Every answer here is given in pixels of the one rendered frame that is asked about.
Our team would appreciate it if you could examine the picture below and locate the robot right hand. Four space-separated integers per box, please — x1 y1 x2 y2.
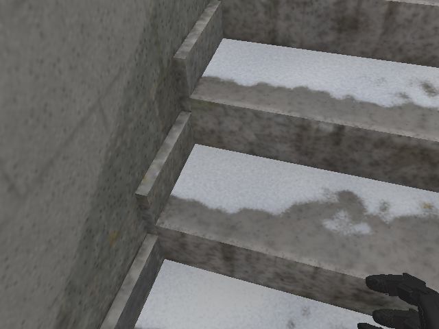
357 273 439 329

